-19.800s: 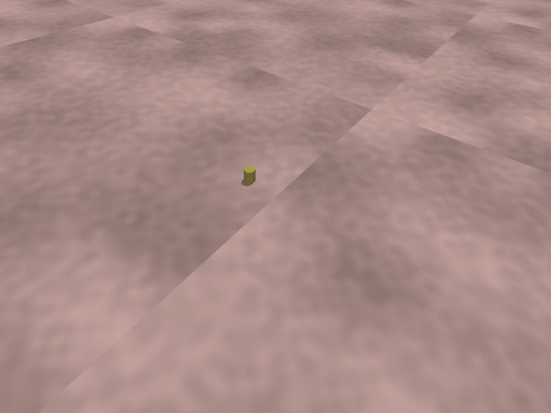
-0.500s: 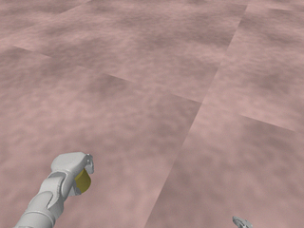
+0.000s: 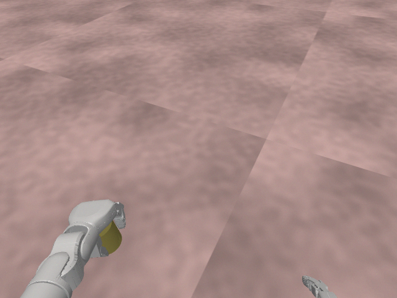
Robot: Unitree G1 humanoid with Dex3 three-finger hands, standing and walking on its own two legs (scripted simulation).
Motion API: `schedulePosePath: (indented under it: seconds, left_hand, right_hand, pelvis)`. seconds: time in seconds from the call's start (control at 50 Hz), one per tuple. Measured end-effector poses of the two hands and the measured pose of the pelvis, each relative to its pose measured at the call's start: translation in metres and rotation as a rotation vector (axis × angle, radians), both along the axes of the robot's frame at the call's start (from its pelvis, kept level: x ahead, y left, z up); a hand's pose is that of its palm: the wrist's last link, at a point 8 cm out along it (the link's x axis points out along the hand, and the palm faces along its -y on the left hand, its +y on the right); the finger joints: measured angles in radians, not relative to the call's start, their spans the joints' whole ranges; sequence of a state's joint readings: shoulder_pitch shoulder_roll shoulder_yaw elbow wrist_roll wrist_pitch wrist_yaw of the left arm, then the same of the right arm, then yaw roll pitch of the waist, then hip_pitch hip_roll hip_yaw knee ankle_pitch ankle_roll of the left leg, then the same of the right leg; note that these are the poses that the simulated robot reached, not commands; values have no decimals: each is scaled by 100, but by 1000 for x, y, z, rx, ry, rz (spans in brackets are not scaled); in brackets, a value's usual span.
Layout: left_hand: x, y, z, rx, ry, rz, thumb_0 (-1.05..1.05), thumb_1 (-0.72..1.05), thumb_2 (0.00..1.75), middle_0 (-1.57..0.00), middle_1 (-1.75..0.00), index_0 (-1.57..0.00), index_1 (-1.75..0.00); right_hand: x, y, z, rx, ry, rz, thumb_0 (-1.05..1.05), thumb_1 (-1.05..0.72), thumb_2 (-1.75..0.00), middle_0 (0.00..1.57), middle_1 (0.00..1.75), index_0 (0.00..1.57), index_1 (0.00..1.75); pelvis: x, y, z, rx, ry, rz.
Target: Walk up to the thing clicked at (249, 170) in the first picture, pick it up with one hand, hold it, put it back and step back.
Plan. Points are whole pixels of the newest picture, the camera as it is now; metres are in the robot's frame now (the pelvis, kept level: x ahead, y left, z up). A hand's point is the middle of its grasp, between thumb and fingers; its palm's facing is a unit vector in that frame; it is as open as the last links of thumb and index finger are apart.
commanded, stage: hold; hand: left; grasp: from above
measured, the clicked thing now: (102, 233) +0.31 +0.22 -0.05
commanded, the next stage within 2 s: crouch in 0.72 s
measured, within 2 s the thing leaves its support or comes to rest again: neither
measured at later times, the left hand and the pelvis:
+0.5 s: hand (98, 233) +0.30 +0.22 -0.03, palm faces -0.43 -0.06 -0.90, open 8.6 cm; pelvis +0.01 +0.00 +0.00, yaw +0 degrees
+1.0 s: hand (98, 234) +0.30 +0.22 -0.03, palm faces -0.43 -0.07 -0.90, open 8.6 cm; pelvis +0.01 +0.00 +0.00, yaw +0 degrees
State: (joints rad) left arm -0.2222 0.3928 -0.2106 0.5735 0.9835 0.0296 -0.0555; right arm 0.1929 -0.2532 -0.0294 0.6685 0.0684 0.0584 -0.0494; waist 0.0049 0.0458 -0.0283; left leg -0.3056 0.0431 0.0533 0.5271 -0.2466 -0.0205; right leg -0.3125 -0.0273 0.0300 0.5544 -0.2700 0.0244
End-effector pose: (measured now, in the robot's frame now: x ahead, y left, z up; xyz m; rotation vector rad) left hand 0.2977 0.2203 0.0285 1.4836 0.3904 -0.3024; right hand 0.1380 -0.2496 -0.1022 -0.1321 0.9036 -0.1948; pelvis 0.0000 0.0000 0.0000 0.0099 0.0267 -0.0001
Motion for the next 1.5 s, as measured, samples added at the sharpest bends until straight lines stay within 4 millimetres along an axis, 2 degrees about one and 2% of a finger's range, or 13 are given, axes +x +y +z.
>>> schedulePosePath:
  seconds: [0.16, 0.38, 0.6, 1.0, 1.12, 1.22, 1.38, 1.5]
  left_hand:
    - [2, 0, 5, 2, 1, 1, -2, 2, 64, -60, -92, -78, -83]
    - [-1, 0, 0, -8, 20, -8, -2, 2, 64, -60, -92, -77, -84]
    - [6, 6, 7, 3, -5, 8, -2, 1, 66, -61, -92, -78, -84]
    - [5, 7, -5, 7, -2, 8, -2, 2, 64, -60, -90, -77, -84]
    - [-2, 6, -39, 13, 38, -1, -2, 3, 64, -60, -88, -78, -83]
    - [1, 9, -80, 42, 42, -20, -2, 3, 64, -60, -87, -78, -83]
    - [22, 14, -161, 88, -9, -50, -2, 2, 64, -60, -89, -79, -82]
    - [37, 20, -225, 98, -22, -27, -1, 2, 64, -60, -90, -80, -81]
  right_hand:
    - [5, 4, 2, 8, -8, 3, 1, -91, -90, 20, 30, 20, 30]
    - [9, 6, 3, 9, 0, 7, 1, -91, -90, 20, 30, 20, 30]
    - [11, 5, 3, 11, 15, -2, 1, -91, -90, 20, 30, 20, 30]
    - [12, 4, 4, 7, 31, -3, 1, -90, -90, 20, 30, 20, 30]
    - [2, 0, -2, -12, 68, 6, 1, -90, -90, 20, 30, 20, 30]
    - [-15, -8, -21, -52, 132, 17, 1, -90, -90, 20, 30, 20, 30]
    - [-61, -24, -84, -125, 242, -9, 1, -90, -90, 20, 30, 20, 30]
    - [-105, -23, -142, -152, 327, -46, 1, -91, -90, 20, 30, 20, 29]
  pelvis:
    - [2, 1, 2, 0, -8, -1]
    - [5, 1, 3, 0, -8, -2]
    - [9, 2, 5, -1, -9, 0]
    - [10, 1, 5, -1, -3, 4]
    - [4, 0, -1, -2, 37, 14]
    - [-6, 0, -20, -10, 124, 25]
    - [-27, 5, -84, -34, 303, 31]
    - [-42, 12, -139, -50, 418, 24]
